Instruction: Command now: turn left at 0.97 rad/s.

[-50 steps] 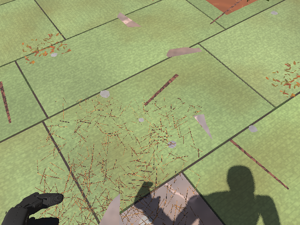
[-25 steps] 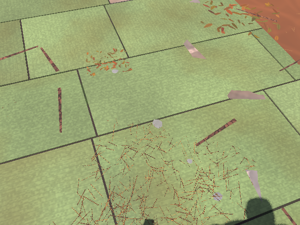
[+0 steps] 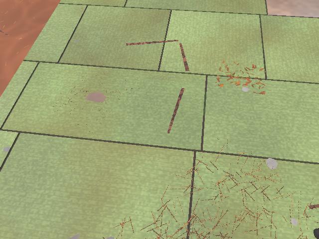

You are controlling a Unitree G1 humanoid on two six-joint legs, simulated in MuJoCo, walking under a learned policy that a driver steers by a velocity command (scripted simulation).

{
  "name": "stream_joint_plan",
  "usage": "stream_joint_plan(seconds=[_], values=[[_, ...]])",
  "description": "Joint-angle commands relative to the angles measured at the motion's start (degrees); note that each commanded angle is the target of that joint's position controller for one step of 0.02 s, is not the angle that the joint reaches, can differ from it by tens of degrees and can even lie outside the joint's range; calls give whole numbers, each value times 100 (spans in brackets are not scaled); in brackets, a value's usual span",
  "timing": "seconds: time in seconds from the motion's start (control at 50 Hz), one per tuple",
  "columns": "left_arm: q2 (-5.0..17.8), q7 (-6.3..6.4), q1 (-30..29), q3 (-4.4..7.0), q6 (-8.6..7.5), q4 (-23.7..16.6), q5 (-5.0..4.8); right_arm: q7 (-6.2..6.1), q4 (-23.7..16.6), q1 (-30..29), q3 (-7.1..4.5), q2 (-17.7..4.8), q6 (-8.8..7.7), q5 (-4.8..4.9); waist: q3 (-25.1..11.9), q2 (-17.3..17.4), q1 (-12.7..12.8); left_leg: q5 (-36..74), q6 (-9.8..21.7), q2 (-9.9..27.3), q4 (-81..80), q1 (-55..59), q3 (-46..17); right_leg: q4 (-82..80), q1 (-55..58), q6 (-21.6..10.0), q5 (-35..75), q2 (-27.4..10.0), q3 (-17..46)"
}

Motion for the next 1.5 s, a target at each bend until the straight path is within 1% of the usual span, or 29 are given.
stream_joint_plan(seconds=[0.02,0.06,0.12,0.22,0.3,0.32,0.34,0.36,0.38,0.42,0.54,0.64,0.66,0.68,0.7,0.72,0.76,0.8,0.86,1.02,1.1,1.14,1.16,1.18,1.2,1.24,1.32,1.42,1.5], values=[[692,96,-239,184,-59,-585,113,69,-295,549,-291,-1072,-121,-14,-644,-1268,-194,-585,-259,615,2400,-1367,661,-1134,1346,-1425,1141,-2525,2237],[497,224,-462,115,24,-645,-15,61,-186,516,-277,-913,-28,-19,-395,-909,-152,152,-387,813,2888,-1433,931,-1110,1086,-1064,484,-1893,1190],[622,300,9,98,107,-489,14,95,-356,190,-61,-395,-59,10,-335,-911,130,362,-490,917,2566,-1476,1406,-1179,1232,-1217,1210,-1683,570],[625,44,104,25,97,-305,-70,61,-226,200,209,108,-179,-173,-813,-1193,128,-103,-449,916,205,65,1498,-876,1214,-1309,2002,-1589,349],[941,-93,401,74,82,-163,-324,39,78,527,63,-255,-173,-132,-516,-1304,-11,1669,-196,598,-2365,1597,1761,-492,580,-930,1741,-1352,689],[853,-110,467,36,34,-196,-281,-15,42,689,-2,-525,-161,-142,-715,-1003,-32,2175,9,1154,-2255,2248,1329,-279,136,-585,1052,-1231,763],[431,-164,461,-82,-39,-328,-135,-105,-26,881,-81,-931,-96,-264,-1001,263,24,4051,501,2343,-1870,2919,452,788,-679,-169,-563,-731,292],[453,-121,455,-56,-60,-415,-290,-64,107,672,-164,-1021,-64,-343,-859,1467,-19,3779,1318,3091,-2162,2115,26,1482,-1156,120,-2111,-347,-588],[879,-65,383,87,0,-334,-308,-40,-53,495,-77,-667,-141,-392,-612,1078,-185,3816,1555,3082,-2371,1823,38,2741,-1232,300,-2498,-514,-439],[788,38,768,194,249,-153,-314,-66,-84,-56,41,-259,-268,-303,-367,813,118,3870,1236,2667,-2349,1574,820,3812,-1461,473,-2165,-621,-329],[279,-125,340,29,434,-720,-245,-99,124,-177,-77,-344,-313,-189,-386,673,-36,3719,1037,2589,-2207,1725,1827,2337,-1128,554,-1116,-917,-705],[561,-259,879,203,540,-844,-260,69,273,-242,-202,-536,-385,66,-573,567,248,3567,631,2753,-1321,1458,2301,653,231,43,-375,-549,-1242],[777,-171,1247,324,538,-751,-231,120,407,45,-174,-358,-414,55,-685,92,361,3155,295,2429,-502,1010,2627,114,1040,-201,294,-383,-1022],[1621,-38,1627,572,497,-808,-229,147,260,89,-108,-144,-440,-148,-710,-1559,439,967,-319,1685,1356,-599,3002,-343,2250,-842,3061,-1449,858],[2005,-66,1539,574,339,-983,6,97,-172,-494,22,125,-465,-293,-1203,-2396,445,-1515,-556,734,2775,-1950,2008,-665,2495,-2189,3421,-2567,3103],[1657,-135,1457,471,180,-1027,33,67,-110,-750,-45,-194,-464,-236,-1368,-1331,673,-1387,-434,896,3222,-2093,1307,-884,2459,-2220,2527,-2576,2794],[1187,-72,1373,331,39,-863,-315,107,10,-604,-102,-320,-575,-82,-863,-659,392,-211,-62,1217,2427,-2218,1115,-1337,2037,-1574,-1934,-1961,2429],[1071,20,1012,217,47,-986,-320,154,49,-648,-173,-454,-657,-108,-405,-1035,243,577,-61,1126,1822,-1935,1221,-1725,1430,-1374,-3071,-1704,2424],[1099,131,1155,198,-28,-997,-208,251,175,-644,-128,-276,-873,-120,-303,-917,227,1340,-192,903,1023,-1724,1286,-1774,1349,-1303,-2400,-1460,2155],[1116,160,1355,158,-48,-991,-337,324,60,-1206,9,-57,-1103,10,82,-1249,380,1639,-535,529,-854,-858,1250,-1366,658,-1258,-1769,-1046,2250],[956,104,1108,92,-24,-1118,-369,333,78,-897,-85,-323,-1208,158,5,-1345,189,1645,-402,613,-1392,336,1189,-1015,300,-1130,-1810,-1039,2768],[568,70,1013,-48,-47,-1165,-307,300,365,62,-208,-510,-1242,138,-378,-1149,-246,1821,-161,856,-1739,1778,1348,-179,-166,-863,-1676,-786,2419],[169,13,1202,-181,-85,-1127,-195,269,517,1004,-264,-698,-1265,13,-1092,-538,-577,1213,174,1576,-1773,3204,573,1470,-747,-641,-1766,-346,1760],[-181,8,1510,-316,-183,-1436,-364,313,582,1606,-310,-1144,-1250,-262,-1572,1172,-415,-1237,1012,2919,-2566,4324,-2227,3403,-2272,-353,-2378,181,1029],[306,60,1515,-251,-213,-1345,-550,393,572,1287,-291,-967,-1231,-218,-961,1186,-375,-2453,1236,3252,-2933,3912,-3177,4338,-3194,-243,-1807,-327,585],[612,58,796,-175,-270,-1269,-288,343,699,1554,-98,-416,-1143,-130,-47,212,-585,-1452,1146,2671,-2884,3165,-1902,4714,-3401,-286,-1025,-554,377],[189,-76,142,-293,-490,-1476,-190,338,942,1809,172,21,-1050,-99,502,410,-302,-198,1293,2008,-3311,2126,-945,3737,-3026,-283,-609,-860,30],[-86,-291,-751,-441,-730,-1718,-59,164,1008,1614,120,-339,-896,24,662,279,-300,2341,1187,1600,-3377,833,46,1141,-1323,214,415,-430,-497],[511,-251,-274,-84,-700,-1556,-140,132,1221,1935,47,-589,-759,124,-56,633,119,4638,573,1556,-2296,999,205,153,902,93,1196,-7,-438]])
Velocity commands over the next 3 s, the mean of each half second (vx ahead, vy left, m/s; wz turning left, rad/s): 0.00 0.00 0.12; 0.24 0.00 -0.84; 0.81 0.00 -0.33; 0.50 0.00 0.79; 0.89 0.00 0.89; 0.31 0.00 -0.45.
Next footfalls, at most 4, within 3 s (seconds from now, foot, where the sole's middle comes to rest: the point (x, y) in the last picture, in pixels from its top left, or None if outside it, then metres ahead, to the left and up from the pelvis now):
0.32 left None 0.02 0.15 -0.77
0.66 right None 0.05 -0.12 -0.77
1.16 left None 0.31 0.00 -0.77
1.54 right None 0.42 -0.43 -0.77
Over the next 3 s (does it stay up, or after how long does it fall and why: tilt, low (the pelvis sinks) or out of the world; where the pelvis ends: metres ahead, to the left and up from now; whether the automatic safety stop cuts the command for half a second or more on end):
stays up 1.17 -0.21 0.01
